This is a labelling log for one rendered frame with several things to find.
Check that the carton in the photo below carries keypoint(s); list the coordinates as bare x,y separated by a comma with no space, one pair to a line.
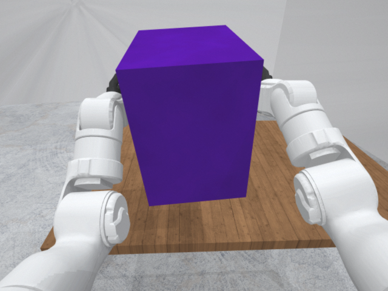
191,99

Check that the robot right upper arm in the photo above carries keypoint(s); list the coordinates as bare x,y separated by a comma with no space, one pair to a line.
340,197

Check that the right robot hand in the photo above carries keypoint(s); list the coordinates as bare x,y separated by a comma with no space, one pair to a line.
265,74

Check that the left robot hand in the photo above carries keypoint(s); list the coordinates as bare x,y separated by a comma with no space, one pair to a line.
113,85

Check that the robot right forearm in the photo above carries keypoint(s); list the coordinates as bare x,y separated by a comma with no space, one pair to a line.
311,139

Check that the robot left upper arm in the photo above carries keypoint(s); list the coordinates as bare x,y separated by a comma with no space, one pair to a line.
87,226

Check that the robot left forearm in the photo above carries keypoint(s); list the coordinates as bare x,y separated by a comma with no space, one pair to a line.
98,140

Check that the table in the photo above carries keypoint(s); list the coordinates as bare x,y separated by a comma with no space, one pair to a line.
267,218

